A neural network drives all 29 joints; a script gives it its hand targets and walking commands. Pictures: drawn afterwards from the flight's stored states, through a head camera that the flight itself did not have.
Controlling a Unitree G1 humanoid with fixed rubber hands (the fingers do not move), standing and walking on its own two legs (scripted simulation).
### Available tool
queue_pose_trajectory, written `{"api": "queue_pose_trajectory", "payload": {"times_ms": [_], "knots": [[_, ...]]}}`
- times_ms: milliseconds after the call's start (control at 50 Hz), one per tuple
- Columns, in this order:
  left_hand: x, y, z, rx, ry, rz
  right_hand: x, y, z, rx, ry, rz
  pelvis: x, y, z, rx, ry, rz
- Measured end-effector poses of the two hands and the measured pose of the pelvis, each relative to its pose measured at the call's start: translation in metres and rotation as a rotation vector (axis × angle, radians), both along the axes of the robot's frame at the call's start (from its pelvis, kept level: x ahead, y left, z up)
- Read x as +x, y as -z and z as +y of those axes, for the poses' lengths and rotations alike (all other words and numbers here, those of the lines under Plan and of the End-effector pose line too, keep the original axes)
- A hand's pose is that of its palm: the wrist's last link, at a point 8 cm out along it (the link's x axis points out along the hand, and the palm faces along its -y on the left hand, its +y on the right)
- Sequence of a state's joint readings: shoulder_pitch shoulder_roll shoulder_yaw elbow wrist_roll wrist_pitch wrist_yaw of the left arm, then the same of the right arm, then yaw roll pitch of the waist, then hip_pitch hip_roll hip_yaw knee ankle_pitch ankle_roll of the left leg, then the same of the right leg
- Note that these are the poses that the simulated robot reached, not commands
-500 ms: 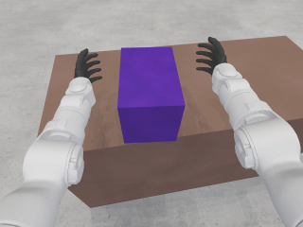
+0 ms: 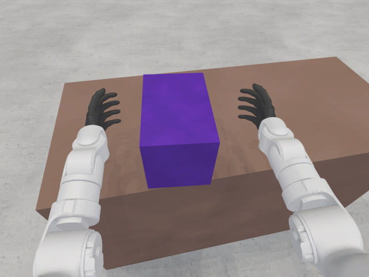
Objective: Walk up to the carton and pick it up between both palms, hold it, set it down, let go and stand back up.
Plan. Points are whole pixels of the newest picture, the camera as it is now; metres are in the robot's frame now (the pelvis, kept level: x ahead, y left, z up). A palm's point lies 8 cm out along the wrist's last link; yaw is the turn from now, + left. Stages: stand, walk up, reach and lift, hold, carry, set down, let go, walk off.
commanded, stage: set down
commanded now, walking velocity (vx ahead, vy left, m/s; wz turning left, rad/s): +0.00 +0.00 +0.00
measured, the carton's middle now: (176, 128) +0.47 +0.05 +0.03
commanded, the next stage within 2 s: none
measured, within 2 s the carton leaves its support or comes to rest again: neither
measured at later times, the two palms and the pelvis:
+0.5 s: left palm (88, 173) +0.29 +0.22 +0.08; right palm (271, 161) +0.33 -0.15 +0.09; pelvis -0.02 -0.01 +0.00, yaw +1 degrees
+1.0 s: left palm (94, 219) +0.22 +0.20 +0.03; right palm (282, 216) +0.24 -0.17 +0.03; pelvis -0.01 -0.01 +0.00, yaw +0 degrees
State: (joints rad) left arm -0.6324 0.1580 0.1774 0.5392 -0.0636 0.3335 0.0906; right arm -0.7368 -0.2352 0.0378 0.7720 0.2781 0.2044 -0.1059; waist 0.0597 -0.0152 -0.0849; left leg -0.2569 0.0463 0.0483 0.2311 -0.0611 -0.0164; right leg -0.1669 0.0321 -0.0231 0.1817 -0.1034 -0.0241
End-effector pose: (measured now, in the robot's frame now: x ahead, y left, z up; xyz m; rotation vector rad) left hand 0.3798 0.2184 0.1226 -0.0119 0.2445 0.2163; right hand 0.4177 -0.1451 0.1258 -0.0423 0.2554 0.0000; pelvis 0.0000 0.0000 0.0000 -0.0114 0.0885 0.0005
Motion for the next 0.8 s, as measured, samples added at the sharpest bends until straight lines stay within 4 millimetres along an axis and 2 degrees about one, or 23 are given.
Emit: {"api": "queue_pose_trajectory", "payload": {"times_ms": [100,180,420,580,700,800], "knots": [[-0.026,0.022,-0.004,-0.011,0.008,0.037,-0.024,0.015,-0.002,-0.003,-0.013,0.007,-0.001,0.000,-0.005,0.003,-0.003,-0.031],[-0.043,0.032,-0.006,-0.017,0.015,0.047,-0.038,0.020,-0.003,-0.001,-0.021,-0.001,-0.006,0.001,-0.008,0.004,-0.007,-0.037],[-0.079,0.033,0.000,-0.006,0.025,0.037,-0.072,0.026,-0.005,0.019,-0.020,-0.030,-0.017,0.002,-0.009,0.004,-0.015,-0.062],[-0.108,0.055,0.001,-0.004,0.025,0.068,-0.107,0.054,-0.014,0.008,-0.009,-0.001,-0.018,0.002,-0.006,0.004,-0.015,-0.088],[-0.131,0.080,-0.006,-0.020,0.020,0.104,-0.134,0.076,-0.022,0.005,-0.010,0.026,-0.017,0.002,-0.004,0.005,-0.005,-0.086],[-0.146,0.091,-0.013,-0.028,0.020,0.115,-0.154,0.087,-0.025,0.007,-0.016,0.037,-0.013,0.002,-0.004,0.007,0.002,-0.080]]}}
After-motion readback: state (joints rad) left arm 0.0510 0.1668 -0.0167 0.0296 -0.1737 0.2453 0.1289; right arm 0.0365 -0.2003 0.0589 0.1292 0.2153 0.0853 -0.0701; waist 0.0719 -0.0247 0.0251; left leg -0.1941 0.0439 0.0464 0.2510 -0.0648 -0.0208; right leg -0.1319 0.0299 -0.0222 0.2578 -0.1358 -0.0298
